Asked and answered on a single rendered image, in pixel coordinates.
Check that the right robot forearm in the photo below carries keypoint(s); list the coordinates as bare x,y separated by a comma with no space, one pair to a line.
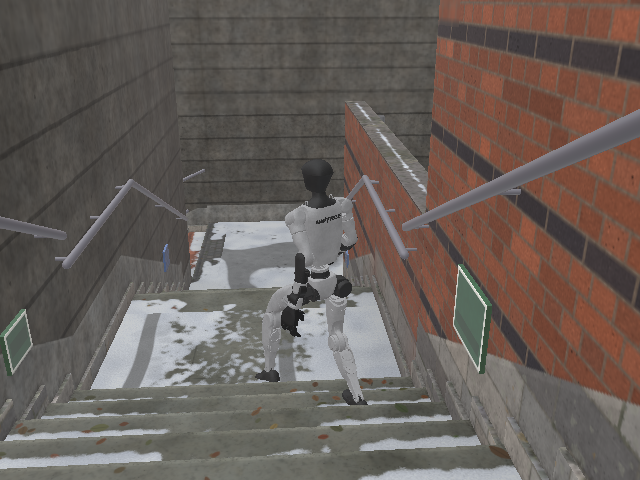
344,249

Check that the left robot forearm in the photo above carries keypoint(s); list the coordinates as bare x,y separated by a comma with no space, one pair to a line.
300,283

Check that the left robot hand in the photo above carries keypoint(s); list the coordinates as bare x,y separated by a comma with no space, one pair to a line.
290,318

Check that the robot right foot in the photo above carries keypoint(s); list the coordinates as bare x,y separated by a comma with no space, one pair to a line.
348,397

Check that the robot left upper arm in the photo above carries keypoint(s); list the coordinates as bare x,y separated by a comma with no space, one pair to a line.
295,220

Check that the robot right upper arm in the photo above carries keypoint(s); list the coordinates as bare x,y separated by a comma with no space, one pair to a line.
348,224

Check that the robot left shin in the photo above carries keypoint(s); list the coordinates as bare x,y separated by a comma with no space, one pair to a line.
270,340

